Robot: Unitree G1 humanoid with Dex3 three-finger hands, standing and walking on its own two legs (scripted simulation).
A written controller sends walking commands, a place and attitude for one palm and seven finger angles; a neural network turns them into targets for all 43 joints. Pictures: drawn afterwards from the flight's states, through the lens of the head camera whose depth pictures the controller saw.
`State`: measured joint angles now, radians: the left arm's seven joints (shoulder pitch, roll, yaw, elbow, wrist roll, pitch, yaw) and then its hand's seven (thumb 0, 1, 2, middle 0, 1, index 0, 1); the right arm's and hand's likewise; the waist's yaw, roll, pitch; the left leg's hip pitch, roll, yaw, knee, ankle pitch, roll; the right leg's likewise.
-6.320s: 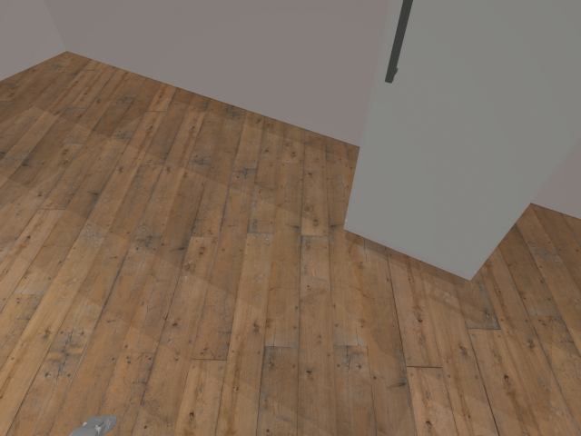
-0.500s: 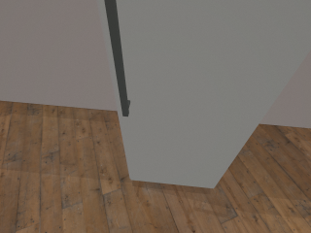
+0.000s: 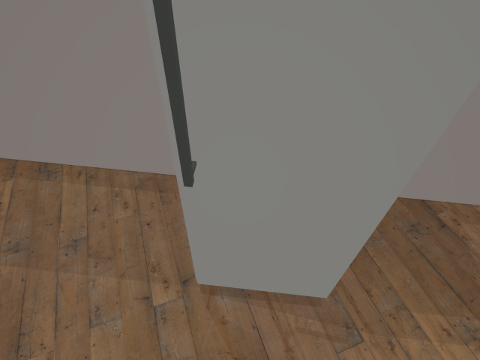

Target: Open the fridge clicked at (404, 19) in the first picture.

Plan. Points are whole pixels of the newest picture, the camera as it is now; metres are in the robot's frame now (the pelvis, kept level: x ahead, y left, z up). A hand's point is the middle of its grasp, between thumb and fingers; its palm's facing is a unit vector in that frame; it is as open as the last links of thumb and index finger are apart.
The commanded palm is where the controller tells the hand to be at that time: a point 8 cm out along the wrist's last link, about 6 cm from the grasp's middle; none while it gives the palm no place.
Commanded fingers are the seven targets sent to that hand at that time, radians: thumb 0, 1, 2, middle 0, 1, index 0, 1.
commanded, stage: look again from close up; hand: left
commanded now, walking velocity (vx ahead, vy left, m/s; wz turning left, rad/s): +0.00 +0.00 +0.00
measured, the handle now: (178, 83) +0.48 +0.14 +0.23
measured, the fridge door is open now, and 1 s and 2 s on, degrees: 0 0 0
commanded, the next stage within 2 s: raise the hand to about handle height in 0.34 s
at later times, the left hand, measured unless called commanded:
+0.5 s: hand out of the picture +0.03 +0.20 -0.16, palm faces +0.13 -0.97 -0.22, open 7.3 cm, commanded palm +0.09 +0.25 -0.07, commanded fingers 0.00 0.81 0.86 -0.21 -0.36 -0.21 -0.36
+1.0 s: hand (101, 348) +0.14 +0.21 +0.00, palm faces +0.08 -0.99 -0.07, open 9.4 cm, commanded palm +0.13 +0.27 +0.01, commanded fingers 0.00 0.22 0.61 -0.25 -0.74 -0.25 -0.74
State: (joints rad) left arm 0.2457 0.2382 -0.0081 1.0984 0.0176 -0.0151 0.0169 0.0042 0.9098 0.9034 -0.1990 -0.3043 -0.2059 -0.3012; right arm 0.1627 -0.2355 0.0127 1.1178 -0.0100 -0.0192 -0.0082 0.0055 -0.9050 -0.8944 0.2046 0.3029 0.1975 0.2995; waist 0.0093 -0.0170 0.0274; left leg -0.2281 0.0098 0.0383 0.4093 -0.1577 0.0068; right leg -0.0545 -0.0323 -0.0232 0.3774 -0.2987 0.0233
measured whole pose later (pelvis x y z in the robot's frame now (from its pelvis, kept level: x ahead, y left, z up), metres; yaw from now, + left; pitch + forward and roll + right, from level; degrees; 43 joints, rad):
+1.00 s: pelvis -0.04 -0.02 -0.07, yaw +2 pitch +7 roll -3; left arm 0.42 0.27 0.26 0.01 -0.33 -0.43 -0.37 0.01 0.45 0.71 -0.23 -0.60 -0.24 -0.59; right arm 0.22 -0.26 -0.01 0.56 0.04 -0.26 -0.09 0.01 -0.90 -0.89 0.20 0.30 0.20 0.30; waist 0.04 0.02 -0.08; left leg -0.77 0.05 -0.06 1.01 -0.36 -0.02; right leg -0.56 0.01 -0.10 0.99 -0.54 -0.01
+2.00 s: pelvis -0.03 +0.00 -0.01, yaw +2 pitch -1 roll -2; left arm -0.03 0.47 0.44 0.13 -0.37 0.03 -0.50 -0.01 -0.49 0.31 -0.30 -1.20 -0.31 -1.20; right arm 0.25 -0.26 0.09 0.60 0.08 -0.26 -0.11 0.01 -0.90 -0.89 0.21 0.30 0.20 0.30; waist 0.05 0.06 -0.02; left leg -0.38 0.03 -0.01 0.60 -0.20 0.00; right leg -0.18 -0.01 -0.07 0.56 -0.35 0.01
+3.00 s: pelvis -0.02 -0.01 -0.01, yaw +1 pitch +0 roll -1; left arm -0.22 0.45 0.40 0.30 -0.34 0.06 -0.49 -0.01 -0.50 0.30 -0.30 -1.21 -0.31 -1.20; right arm 0.24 -0.27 0.07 0.60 0.08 -0.21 -0.11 0.01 -0.90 -0.89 0.21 0.30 0.20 0.30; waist 0.02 0.05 -0.03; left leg -0.37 0.03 0.00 0.57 -0.20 -0.01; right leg -0.18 -0.01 -0.05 0.54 -0.36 0.00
